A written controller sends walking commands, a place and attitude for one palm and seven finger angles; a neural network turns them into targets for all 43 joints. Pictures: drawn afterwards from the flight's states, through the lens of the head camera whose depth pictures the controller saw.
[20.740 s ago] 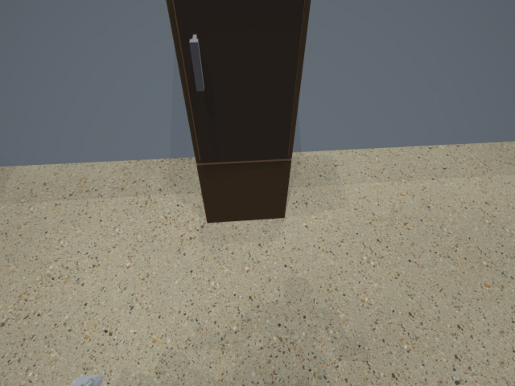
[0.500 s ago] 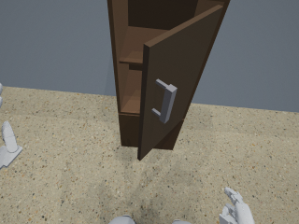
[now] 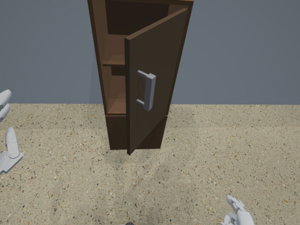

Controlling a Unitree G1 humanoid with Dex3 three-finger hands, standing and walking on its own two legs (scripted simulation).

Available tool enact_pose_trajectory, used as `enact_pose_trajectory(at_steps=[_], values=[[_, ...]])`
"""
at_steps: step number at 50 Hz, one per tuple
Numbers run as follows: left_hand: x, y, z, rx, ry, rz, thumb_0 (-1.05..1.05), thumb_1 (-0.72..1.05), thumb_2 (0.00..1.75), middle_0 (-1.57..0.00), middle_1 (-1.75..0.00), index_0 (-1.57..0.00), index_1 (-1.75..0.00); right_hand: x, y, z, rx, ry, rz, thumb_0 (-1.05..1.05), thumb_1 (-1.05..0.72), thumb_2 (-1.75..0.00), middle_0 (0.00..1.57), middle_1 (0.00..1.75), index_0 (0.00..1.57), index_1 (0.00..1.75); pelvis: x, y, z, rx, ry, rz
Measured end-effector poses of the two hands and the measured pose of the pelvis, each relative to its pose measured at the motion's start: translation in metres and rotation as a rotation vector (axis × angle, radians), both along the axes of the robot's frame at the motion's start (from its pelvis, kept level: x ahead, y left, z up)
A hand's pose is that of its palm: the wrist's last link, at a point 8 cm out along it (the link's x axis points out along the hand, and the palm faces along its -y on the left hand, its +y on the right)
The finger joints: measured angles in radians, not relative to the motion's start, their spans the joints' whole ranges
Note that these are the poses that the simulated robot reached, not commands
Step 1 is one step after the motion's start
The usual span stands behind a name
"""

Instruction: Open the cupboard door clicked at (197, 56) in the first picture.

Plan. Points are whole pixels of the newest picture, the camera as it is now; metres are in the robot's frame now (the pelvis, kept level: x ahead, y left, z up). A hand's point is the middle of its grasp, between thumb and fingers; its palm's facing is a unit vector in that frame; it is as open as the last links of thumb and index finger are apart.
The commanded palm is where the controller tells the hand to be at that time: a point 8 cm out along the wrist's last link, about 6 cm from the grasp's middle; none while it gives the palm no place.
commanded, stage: stop stepping back and stand still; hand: left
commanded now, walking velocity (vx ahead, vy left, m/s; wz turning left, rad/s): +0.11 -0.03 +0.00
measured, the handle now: (144, 90) +0.52 +0.04 +0.07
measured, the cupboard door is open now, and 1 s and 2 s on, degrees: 51 51 51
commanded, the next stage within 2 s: let the arm hang, fingers relaxed in 0.88 s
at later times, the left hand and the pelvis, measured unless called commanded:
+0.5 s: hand out of the picture +0.15 +0.25 +0.18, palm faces +0.38 -0.78 -0.50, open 7.4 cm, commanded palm +0.09 +0.30 +0.19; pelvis -0.05 +0.00 +0.01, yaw +1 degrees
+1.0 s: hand out of the picture +0.15 +0.27 +0.16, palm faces +0.36 -0.77 -0.52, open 7.4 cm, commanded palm none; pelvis -0.04 +0.01 +0.01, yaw +2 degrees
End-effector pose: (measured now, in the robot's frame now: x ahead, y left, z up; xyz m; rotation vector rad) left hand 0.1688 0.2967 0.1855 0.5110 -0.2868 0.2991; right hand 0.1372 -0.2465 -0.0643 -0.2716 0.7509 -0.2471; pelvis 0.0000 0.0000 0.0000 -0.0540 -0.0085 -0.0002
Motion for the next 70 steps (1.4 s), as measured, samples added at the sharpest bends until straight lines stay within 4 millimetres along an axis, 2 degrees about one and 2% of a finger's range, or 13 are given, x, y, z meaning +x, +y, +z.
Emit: enact_pose_trajectory(at_steps=[9,16,22,27,36,42,49,51,55,58,61,64,70], values=[[-0.059,0.006,0.012,0.018,-0.009,0.092,0.01,0.88,0.90,-0.21,-0.30,-0.22,-0.30,-0.041,0.000,-0.003,0.005,0.056,0.034,0.01,-0.91,-0.90,0.20,0.30,0.20,0.30,-0.022,0.002,0.007,0.032,0.020,0.002],[-0.050,0.030,-0.006,-0.068,-0.023,0.175,0.01,0.88,0.90,-0.21,-0.30,-0.21,-0.30,-0.035,0.022,-0.006,0.017,0.010,0.069,0.01,-0.91,-0.90,0.20,0.30,0.20,0.30,-0.037,0.013,0.005,0.047,0.004,0.029],[-0.054,0.002,0.011,0.022,0.015,0.081,0.01,0.89,0.90,-0.21,-0.30,-0.21,-0.30,-0.027,0.047,0.005,0.117,-0.087,0.134,0.01,-0.91,-0.90,0.20,0.30,0.20,0.30,-0.046,0.003,0.011,0.060,0.010,0.016],[-0.065,-0.008,0.012,0.057,0.059,0.074,0.01,0.88,0.90,-0.21,-0.30,-0.22,-0.30,-0.024,0.040,-0.006,0.138,-0.054,0.136,0.01,-0.90,-0.90,0.20,0.30,0.20,0.30,-0.045,-0.002,0.009,0.040,0.017,0.014],[-0.053,0.015,-0.007,-0.042,0.048,0.186,0.01,0.88,0.90,-0.21,-0.30,-0.22,-0.30,-0.023,0.011,-0.013,0.040,0.032,0.089,0.01,-0.91,-0.90,0.20,0.30,0.20,0.30,-0.030,0.007,0.007,0.046,-0.004,0.038],[-0.042,0.010,0.001,0.012,0.068,0.115,0.01,0.88,0.90,-0.21,-0.30,-0.21,-0.30,-0.011,0.015,0.001,0.049,-0.026,0.086,0.01,-0.91,-0.90,0.20,0.30,0.20,0.30,-0.031,0.009,0.010,0.054,0.002,0.026],[-0.053,0.010,0.007,0.050,0.097,0.083,0.01,0.88,0.90,-0.21,-0.30,-0.22,-0.30,-0.006,0.029,0.007,0.085,-0.067,0.096,0.01,-0.91,-0.90,0.20,0.30,0.20,0.30,-0.038,0.010,0.013,0.044,0.014,0.022],[-0.051,0.017,-0.018,0.049,0.191,0.087,0.01,0.89,0.90,-0.21,-0.30,-0.21,-0.30,-0.007,0.030,-0.004,0.107,-0.049,0.146,0.01,-0.91,-0.90,0.20,0.30,0.20,0.30,-0.043,0.013,0.011,0.041,0.029,0.038],[-0.058,0.030,-0.135,-0.135,0.653,0.187,0.00,0.89,0.90,-0.20,-0.30,-0.21,-0.30,-0.020,0.025,-0.037,0.120,0.099,0.188,0.00,-0.91,-0.90,0.20,0.30,0.20,0.30,-0.055,0.018,0.005,0.048,0.038,0.057],[-0.097,0.012,-0.222,-0.284,1.005,0.232,0.00,0.90,0.90,-0.20,-0.29,-0.20,-0.30,-0.044,0.020,-0.050,0.120,0.199,0.161,0.01,-0.91,-0.90,0.20,0.30,0.20,0.30,-0.059,0.017,0.003,0.054,0.025,0.060],[-0.149,-0.024,-0.284,-0.415,1.289,0.231,0.01,0.90,0.90,-0.20,-0.29,-0.20,-0.30,-0.079,0.016,-0.055,0.106,0.312,0.116,0.01,-0.91,-0.90,0.20,0.30,0.20,0.30,-0.062,0.014,0.004,0.055,0.008,0.059],[-0.201,-0.059,-0.316,-0.527,1.491,0.244,0.01,0.93,0.90,-0.20,-0.29,-0.20,-0.30,-0.120,0.014,-0.058,0.095,0.445,0.074,0.00,-0.91,-0.90,0.20,0.30,0.20,0.30,-0.063,0.012,0.007,0.052,-0.003,0.058],[-0.284,-0.070,-0.323,-0.624,1.686,0.354,0.01,0.97,0.90,-0.20,-0.30,-0.21,-0.30,-0.195,0.021,-0.062,0.108,0.689,0.020,0.00,-0.91,-0.90,0.19,0.30,0.19,0.30,-0.065,0.009,0.012,0.040,-0.006,0.073]])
